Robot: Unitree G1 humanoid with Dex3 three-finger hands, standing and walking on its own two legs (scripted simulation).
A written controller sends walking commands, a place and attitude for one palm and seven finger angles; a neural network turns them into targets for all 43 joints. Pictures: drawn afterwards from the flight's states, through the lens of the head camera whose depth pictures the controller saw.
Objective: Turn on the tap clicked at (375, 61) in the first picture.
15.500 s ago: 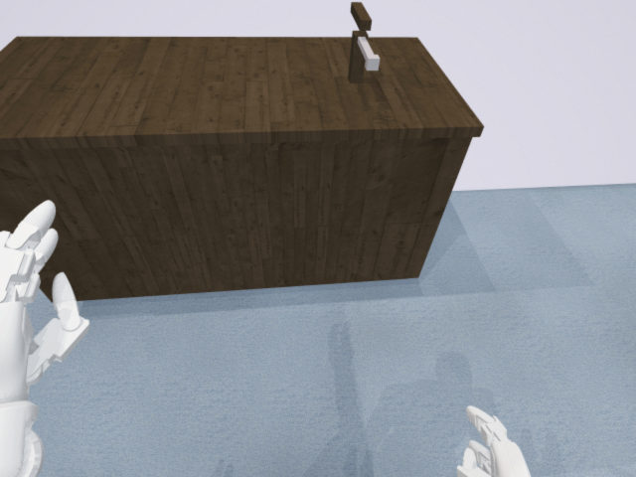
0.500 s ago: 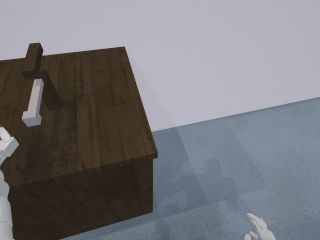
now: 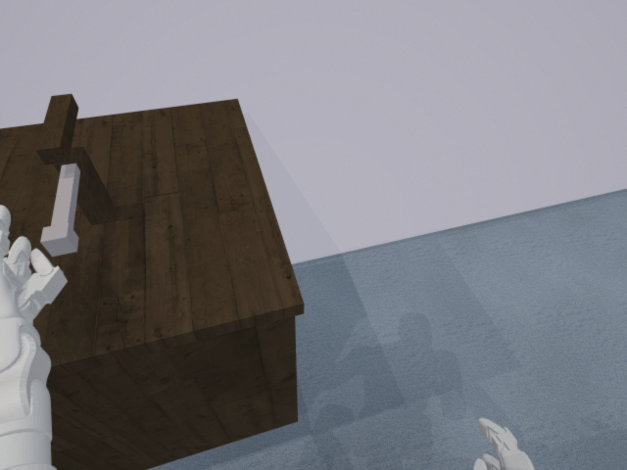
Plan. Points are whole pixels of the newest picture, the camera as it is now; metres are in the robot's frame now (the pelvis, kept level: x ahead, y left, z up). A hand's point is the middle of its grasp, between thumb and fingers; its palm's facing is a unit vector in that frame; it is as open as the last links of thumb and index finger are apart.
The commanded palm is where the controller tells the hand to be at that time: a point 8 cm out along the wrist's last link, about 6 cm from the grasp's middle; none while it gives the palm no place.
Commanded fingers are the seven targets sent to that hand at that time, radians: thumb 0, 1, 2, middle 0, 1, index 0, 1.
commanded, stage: push the lever round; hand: left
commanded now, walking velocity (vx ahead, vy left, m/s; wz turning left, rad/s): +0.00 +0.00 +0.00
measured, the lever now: (60, 239) +0.34 +0.35 +0.12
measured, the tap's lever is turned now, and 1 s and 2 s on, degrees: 1 20 48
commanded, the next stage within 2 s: none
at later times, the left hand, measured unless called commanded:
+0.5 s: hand (87, 273) +0.30 +0.30 +0.10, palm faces +0.61 -0.79 -0.06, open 7.6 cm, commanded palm +0.26 +0.33 +0.10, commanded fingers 0.00 0.90 0.90 -0.15 -0.15 -0.15 -0.15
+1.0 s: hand (125, 261) +0.32 +0.27 +0.10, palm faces +0.69 -0.72 -0.05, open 7.6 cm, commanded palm +0.27 +0.29 +0.10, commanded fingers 0.00 0.90 0.90 -0.15 -0.15 -0.15 -0.15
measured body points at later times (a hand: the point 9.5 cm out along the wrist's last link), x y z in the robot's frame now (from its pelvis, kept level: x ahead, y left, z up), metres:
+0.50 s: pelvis -0.01 -0.01 +0.00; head +0.01 -0.01 +0.45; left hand +0.26 +0.34 +0.11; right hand +0.16 -0.25 -0.10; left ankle +0.00 +0.09 -0.72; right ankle +0.00 -0.09 -0.72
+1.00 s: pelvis -0.01 -0.01 +0.00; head +0.00 -0.02 +0.45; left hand +0.28 +0.30 +0.11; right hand +0.16 -0.25 -0.10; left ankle +0.00 +0.09 -0.72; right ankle +0.00 -0.09 -0.72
